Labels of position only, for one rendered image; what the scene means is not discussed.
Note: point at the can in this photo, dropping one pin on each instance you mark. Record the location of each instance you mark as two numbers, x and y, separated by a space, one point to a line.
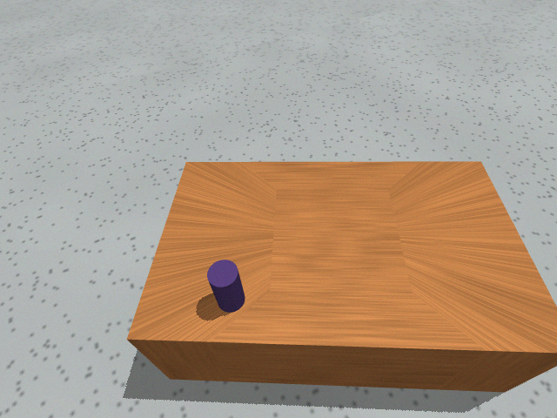
226 285

